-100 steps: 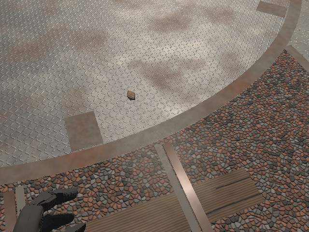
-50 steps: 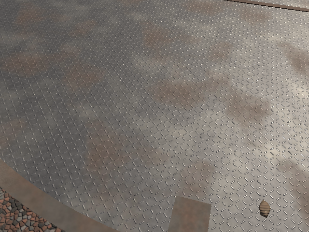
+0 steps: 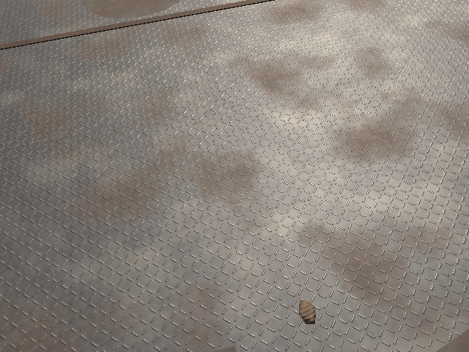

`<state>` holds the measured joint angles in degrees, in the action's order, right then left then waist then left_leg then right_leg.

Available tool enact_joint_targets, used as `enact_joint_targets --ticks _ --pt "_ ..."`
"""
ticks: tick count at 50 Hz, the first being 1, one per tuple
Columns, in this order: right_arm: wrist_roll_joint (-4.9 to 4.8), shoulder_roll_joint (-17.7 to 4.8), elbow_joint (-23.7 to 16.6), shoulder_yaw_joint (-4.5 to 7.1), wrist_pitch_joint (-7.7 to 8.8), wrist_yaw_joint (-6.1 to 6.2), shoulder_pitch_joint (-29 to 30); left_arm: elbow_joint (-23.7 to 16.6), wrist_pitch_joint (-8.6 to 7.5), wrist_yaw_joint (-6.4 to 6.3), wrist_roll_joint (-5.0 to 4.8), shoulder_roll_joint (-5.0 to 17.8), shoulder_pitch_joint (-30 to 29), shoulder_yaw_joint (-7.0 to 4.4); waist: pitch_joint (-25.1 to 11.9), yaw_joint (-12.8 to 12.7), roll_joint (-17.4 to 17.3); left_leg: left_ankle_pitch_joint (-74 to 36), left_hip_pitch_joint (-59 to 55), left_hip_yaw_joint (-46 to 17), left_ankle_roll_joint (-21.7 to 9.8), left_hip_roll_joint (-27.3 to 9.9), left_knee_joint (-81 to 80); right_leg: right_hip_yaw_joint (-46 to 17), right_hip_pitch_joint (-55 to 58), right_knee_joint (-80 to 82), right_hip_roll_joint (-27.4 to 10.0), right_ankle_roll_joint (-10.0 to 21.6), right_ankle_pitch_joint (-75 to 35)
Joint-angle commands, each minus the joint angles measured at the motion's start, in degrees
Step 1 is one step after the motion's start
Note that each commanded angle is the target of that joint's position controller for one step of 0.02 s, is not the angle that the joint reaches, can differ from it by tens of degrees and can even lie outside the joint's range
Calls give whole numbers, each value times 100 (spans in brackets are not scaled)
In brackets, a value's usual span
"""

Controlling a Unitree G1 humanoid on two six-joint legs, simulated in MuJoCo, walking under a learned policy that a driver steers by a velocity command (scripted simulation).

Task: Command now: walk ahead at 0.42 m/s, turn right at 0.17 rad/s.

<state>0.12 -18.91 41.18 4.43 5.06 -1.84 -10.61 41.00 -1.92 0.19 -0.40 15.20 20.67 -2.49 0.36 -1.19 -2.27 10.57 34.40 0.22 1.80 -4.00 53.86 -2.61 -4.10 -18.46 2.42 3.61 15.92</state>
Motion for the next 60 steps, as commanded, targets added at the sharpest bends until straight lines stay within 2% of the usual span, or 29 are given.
enact_joint_targets --ticks 1,5,9,11,12,13,14,15,16,17,18,19,20,23,28,33,35,36,37,38,39,40,41,42,45,49,53,57,60 --pt "-46 -167 -446 -52 81 -58 750 -353 -143 -100 21 1042 -245 -261 254 -167 762 -1058 526 102 87 -4 -1054 -555 143 863 -1160 798 -1986" --pt "-173 -101 -606 -145 80 -161 1320 -62 -214 -83 3 1115 163 -264 610 -410 746 -1748 180 166 -140 86 -2026 -290 22 1213 -1350 746 -1441" --pt "-167 -219 -685 -132 100 -273 1337 122 -197 -89 -21 1168 173 -305 622 -265 647 -1324 195 101 -530 233 -2401 16 781 876 -1634 600 -2494" --pt "-135 -402 -609 -41 63 -252 894 112 -140 -136 28 1284 125 -340 107 -7 819 -816 -486 329 -735 591 -2272 228 1137 67 -1599 454 -4759" --pt "-129 -576 -474 64 30 -215 313 86 -76 -166 57 1314 92 -342 -340 299 858 -618 -1219 504 -876 840 -2231 390 1184 -815 -1483 355 -5827" --pt "-139 -775 -321 178 -11 -150 -441 38 -32 -207 69 1273 61 -307 -791 718 732 -753 -2468 439 -1052 897 -2316 614 595 -2044 -1294 150 -5954" --pt "-81 -1328 -293 332 -52 -70 -1204 -192 -100 -193 158 923 513 -183 -1614 724 -199 -449 -4865 -1653 -1824 -397 -2127 683 -1566 -4182 -879 -205 -4128" --pt "-204 -1194 -227 300 -44 -84 -1412 -126 -239 -112 157 508 710 -9 -2406 625 -1197 761 -5941 -4507 -2680 -1478 -3205 115 -2981 -6026 314 -519 1190" --pt "-182 -850 -225 183 -48 -62 -1289 -299 -418 -8 -66 1000 115 -118 -1995 827 -670 1556 -5704 -4529 -2372 -1380 -3654 -620 -3673 -6453 13 -394 1238" --pt "-136 -779 -294 162 -60 -27 -997 -515 -527 42 -226 1059 -427 -107 -1230 774 -314 1573 -4937 -3780 -2098 -1214 -3765 -568 -3873 -6222 -290 -277 903" --pt "-90 -699 -340 129 -60 -8 -672 -609 -599 40 -144 991 -716 -77 -561 552 233 1018 -3927 -3240 -1975 -1004 -3917 -458 -3812 -5613 -503 -221 627" --pt "-38 -527 -397 68 -41 7 -427 -586 -585 -2 18 992 -809 -121 -274 357 414 431 -3244 -2749 -1827 -745 -4049 -421 -3469 -5070 -707 -207 377" --pt "18 -554 -495 63 -49 36 -261 -596 -543 -4 55 961 -629 -124 -189 145 115 107 -2776 -2640 -1911 -634 -4167 -416 -3185 -4921 -739 -267 280" --pt "-51 -569 -510 81 -49 113 -131 -531 -389 -36 141 809 -402 -84 -25 -51 -15 -436 -1881 -2086 -1980 -434 -4374 -206 -2887 -4145 -817 -565 140" --pt "-136 -799 -354 161 -107 224 -494 -814 -426 -36 142 499 -1535 48 114 406 -75 -357 -1269 -1485 -1555 26 -4185 -19 -2282 -1991 -469 -842 -1860" --pt "-192 -747 -223 168 -235 260 -870 -911 -509 35 -22 796 -1816 -99 -60 437 -285 299 -2070 -2259 -1287 -239 -3439 -310 -1925 -1139 -312 -737 -1639" --pt "-154 -651 -258 152 -273 250 -792 -810 -548 33 -45 911 -1359 -205 -160 128 -430 230 -2156 -2442 -1116 -209 -2925 -213 -1305 -890 -296 -494 -1167" --pt "-128 -410 -280 74 -263 230 -835 -737 -574 -3 -1 1059 -872 -289 -450 -123 -361 183 -1970 -2257 -927 42 -2263 -308 -493 -766 -515 -278 -1003" --pt "-39 45 -376 -81 -238 196 -959 -688 -577 -54 90 1380 -74 -378 -1233 -403 454 1033 -1366 -1672 -686 456 -560 -1362 849 -705 -1591 113 -424" --pt "-226 208 -607 -160 -167 188 -1625 -467 -482 -10 163 1865 321 -498 -1708 -67 2339 2500 556 -942 -389 1018 1210 -4189 2179 -7 -2748 1026 1161" --pt "-304 -427 -455 -36 -183 229 -1475 -534 -463 25 77 1326 173 -409 -1257 -226 1592 2070 1196 -1057 -290 550 1964 -4468 1874 255 -2696 966 2305" --pt "-243 -703 -514 52 -222 236 -889 -565 -438 2 52 1006 -38 -317 -628 -363 1063 1520 1310 -950 -256 384 2137 -3444 1334 254 -2426 725 1850" --pt "-165 -642 -556 56 -252 245 -620 -576 -417 -2 100 877 -292 -260 -336 -293 695 1100 1110 -840 -216 209 2029 -2616 781 270 -2144 593 881" --pt "-120 -575 -625 71 -257 226 -451 -528 -398 -12 121 744 -457 -218 -88 -213 712 827 1001 -849 -187 77 1763 -2037 395 363 -1910 558 173" --pt "-184 -268 -665 47 -344 149 -450 -376 -451 -33 104 638 -530 -202 56 -55 938 519 633 -644 -147 -114 1382 -994 -68 703 -1638 534 -773" --pt "-132 -85 -818 -15 -387 108 -52 -133 -459 -38 88 878 -453 -299 174 -76 679 -61 939 -600 -40 -188 489 -293 80 904 -1758 692 -1657" --pt "-138 28 -930 -83 -310 -35 562 45 -386 -74 50 1042 -428 -335 315 -269 585 -1084 599 -248 -120 -133 -824 502 154 949 -1638 539 -1979" --pt "-171 23 -1157 -97 -286 -167 1124 274 -289 -81 -52 1218 -172 -388 499 -378 542 -981 425 67 -363 -26 -1577 890 620 816 -1797 413 -2425" --pt "-127 -249 -1198 38 -323 -201 907 320 -178 -120 -119 1431 -167 -455 151 -72 750 -167 -348 529 -712 464 -1783 1253 1021 -139 -1790 249 -5024"
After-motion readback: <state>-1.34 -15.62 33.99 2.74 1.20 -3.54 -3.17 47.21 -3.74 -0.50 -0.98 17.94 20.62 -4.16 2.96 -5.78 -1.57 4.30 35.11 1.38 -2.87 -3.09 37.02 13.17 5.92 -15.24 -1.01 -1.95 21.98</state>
